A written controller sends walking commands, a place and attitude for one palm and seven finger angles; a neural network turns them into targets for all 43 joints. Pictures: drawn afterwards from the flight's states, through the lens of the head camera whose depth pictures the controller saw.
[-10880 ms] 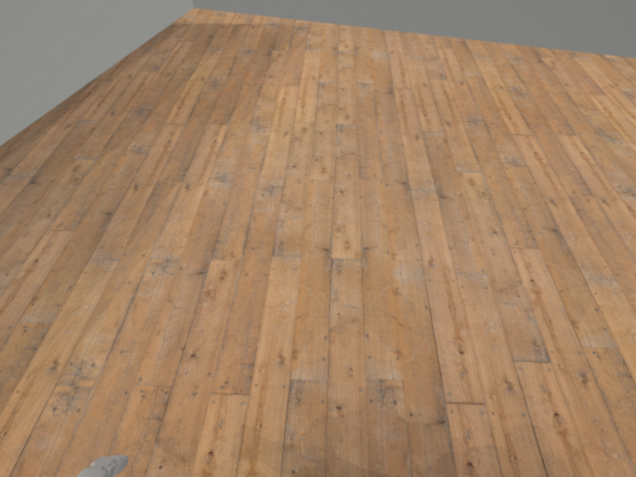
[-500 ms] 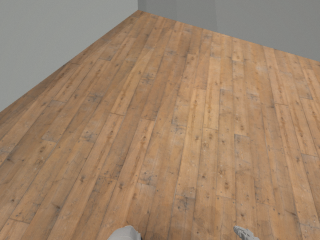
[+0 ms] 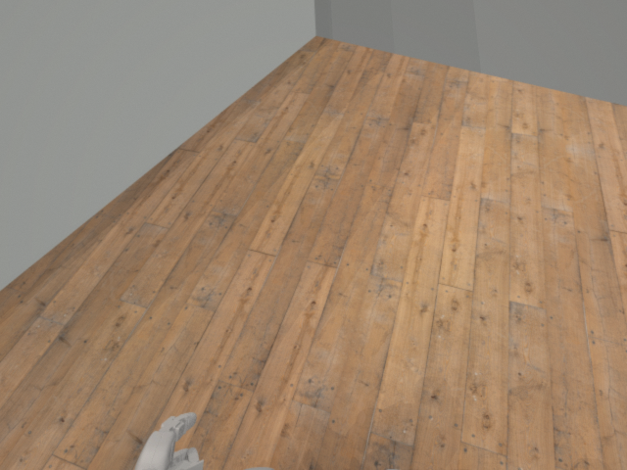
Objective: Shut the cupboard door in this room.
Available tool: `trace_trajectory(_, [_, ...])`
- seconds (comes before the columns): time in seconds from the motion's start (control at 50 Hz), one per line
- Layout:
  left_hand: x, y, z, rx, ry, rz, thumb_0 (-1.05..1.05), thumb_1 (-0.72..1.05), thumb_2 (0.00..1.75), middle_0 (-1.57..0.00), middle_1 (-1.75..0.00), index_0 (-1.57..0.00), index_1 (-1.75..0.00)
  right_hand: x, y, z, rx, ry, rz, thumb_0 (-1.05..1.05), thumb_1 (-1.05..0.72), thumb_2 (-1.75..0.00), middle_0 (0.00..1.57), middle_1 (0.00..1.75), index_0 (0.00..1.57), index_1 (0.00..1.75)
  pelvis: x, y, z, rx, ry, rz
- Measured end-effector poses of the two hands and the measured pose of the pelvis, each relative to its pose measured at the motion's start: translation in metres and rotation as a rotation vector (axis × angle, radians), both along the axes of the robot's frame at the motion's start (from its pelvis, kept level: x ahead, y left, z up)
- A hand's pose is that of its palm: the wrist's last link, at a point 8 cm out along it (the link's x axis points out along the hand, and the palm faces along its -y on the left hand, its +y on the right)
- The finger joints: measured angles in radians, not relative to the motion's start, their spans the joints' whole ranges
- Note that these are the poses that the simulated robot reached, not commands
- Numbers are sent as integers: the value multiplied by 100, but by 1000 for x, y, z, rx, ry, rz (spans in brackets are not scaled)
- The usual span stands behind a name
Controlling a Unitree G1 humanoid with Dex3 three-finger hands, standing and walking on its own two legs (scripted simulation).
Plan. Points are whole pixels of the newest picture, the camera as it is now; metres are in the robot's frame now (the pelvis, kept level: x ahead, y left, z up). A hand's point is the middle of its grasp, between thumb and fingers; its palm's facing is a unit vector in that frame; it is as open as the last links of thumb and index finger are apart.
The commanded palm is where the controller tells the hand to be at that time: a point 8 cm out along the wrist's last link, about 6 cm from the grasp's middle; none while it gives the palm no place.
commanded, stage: walk to a spot facing it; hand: left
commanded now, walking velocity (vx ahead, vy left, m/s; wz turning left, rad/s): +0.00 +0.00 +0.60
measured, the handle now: out of the picture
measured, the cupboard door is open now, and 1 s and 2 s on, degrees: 77 77 77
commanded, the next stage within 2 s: none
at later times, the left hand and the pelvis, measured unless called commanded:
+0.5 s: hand out of the picture -0.03 +0.27 -0.18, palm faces +0.35 -0.90 -0.27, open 7.4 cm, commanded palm none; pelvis +0.01 +0.04 +0.00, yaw +18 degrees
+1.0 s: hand out of the picture +0.00 +0.21 -0.13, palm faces +0.54 -0.79 -0.29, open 7.4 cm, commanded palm none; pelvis +0.01 -0.01 +0.01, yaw +36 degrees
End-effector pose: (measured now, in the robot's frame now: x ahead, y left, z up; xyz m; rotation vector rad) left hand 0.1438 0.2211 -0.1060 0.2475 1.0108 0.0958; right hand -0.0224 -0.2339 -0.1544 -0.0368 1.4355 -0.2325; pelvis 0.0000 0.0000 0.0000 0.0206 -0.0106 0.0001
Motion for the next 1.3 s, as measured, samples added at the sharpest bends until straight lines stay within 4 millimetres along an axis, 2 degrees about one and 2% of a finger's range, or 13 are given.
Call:
trace_trajectory(0.1, [-34, 1, 3, 2, 58, 101, 0, 91, 89, -20, -30, -21, -30, 61, -23, 10, -22, -70, 114, 0, -91, -90, 20, 29, 20, 30, 6, -7, 8, 10, 0, 70])
trace_trajectory(0.2, [-81, 14, -3, 0, 138, 216, 0, 91, 89, -20, -30, -21, -30, 121, -28, 22, -58, -141, 231, 0, -91, -90, 19, 29, 20, 30, 10, -5, 11, 10, 1, 136])
trace_trajectory(0.28, [-123, 35, -13, -2, 208, 305, 0, 91, 89, -20, -30, -21, -30, 166, -14, 31, -86, -199, 332, 0, -91, -90, 19, 29, 20, 30, 10, 3, 8, -1, 3, 190])
trace_trajectory(0.4, [-180, 74, -42, -26, 290, 434, 1, 91, 89, -20, -30, -21, -30, 219, 32, 40, -124, -309, 482, 0, -91, -90, 19, 29, 20, 30, 8, 29, -9, -24, 4, 260])
trace_trajectory(0.48, [-194, 89, -39, -27, 321, 482, 1, 91, 89, -19, -30, -20, -30, 225, 57, 50, -121, -332, 534, 0, -91, -90, 20, 29, 20, 30, 6, 37, -2, -42, 0, 300])
trace_trajectory(0.64, [-175, 96, -18, -26, 197, 521, 1, 91, 89, -19, -30, -20, -30, 212, 76, 48, -74, -270, 579, 0, -90, -90, 20, 30, 21, 30, 6, 40, 10, -45, 3, 386])
trace_trajectory(0.74, [-155, 88, -10, -13, 130, 537, 1, 91, 89, -19, -30, -20, -30, 203, 69, 37, -44, -227, 586, 0, -90, -90, 20, 30, 21, 30, 7, 29, 8, -36, 7, 442])
trace_trajectory(0.82, [-142, 73, -3, 5, 73, 553, 1, 91, 89, -19, -30, -20, -30, 199, 52, 23, -26, -182, 599, 0, -90, -90, 20, 30, 21, 30, 9, 13, 4, -27, 14, 496])
trace_trajectory(0.88, [-142, 57, 0, 33, 36, 572, 1, 91, 89, -20, -30, -20, -30, 203, 37, 10, -11, -158, 610, 0, -90, -90, 20, 30, 21, 30, 12, -2, -2, -18, 15, 533])
trace_trajectory(1.0, [-175, 24, 11, 28, 77, 651, 1, 90, 89, -20, -30, -21, -30, 217, 24, 14, -7, -128, 679, 0, -91, -90, 20, 29, 20, 30, 12, -15, 8, 9, 1, 622])
trace_trajectory(1.12, [-219, 2, 5, -7, 128, 757, 1, 90, 89, -20, -30, -21, -30, 232, 33, 19, -25, -106, 780, 0, -91, -90, 20, 29, 20, 30, 8, -18, 11, 15, 3, 711])
trace_trajectory(1.2, [-259, -7, -5, -40, 173, 836, 1, 90, 89, -20, -30, -21, -30, 245, 58, 24, -41, -120, 872, 0, -91, -90, 19, 29, 20, 30, -1, -13, 9, 7, 7, 768])
trace_trajectory(1.3, [-323, -11, -28, -93, 232, 954, 1, 90, 89, -20, -30, -21, -30, 262, 114, 32, -47, -219, 1008, 0, -91, -90, 19, 29, 20, 30, -16, 4, -2, -19, 8, 840])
